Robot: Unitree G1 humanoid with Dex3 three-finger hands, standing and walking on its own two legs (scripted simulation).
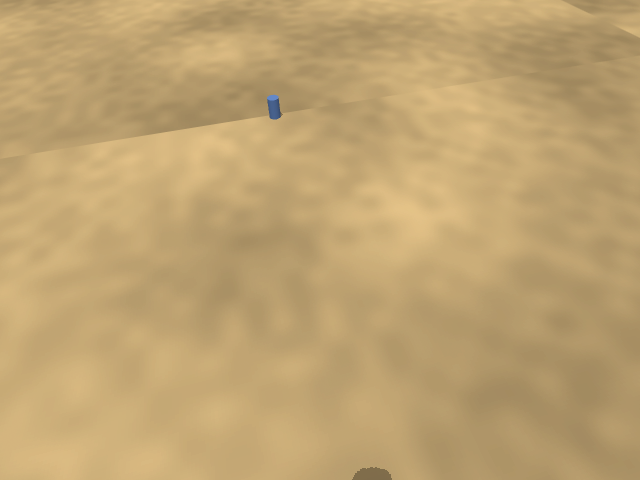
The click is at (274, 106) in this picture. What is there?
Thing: squat round
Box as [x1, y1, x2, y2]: [267, 95, 280, 119]
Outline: 270,95 267,97 269,115 271,118 278,118 280,116 278,97 276,95
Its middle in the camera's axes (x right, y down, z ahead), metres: -0.27 -0.79 +2.32
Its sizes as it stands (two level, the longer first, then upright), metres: 0.067 0.067 0.122
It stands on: the floor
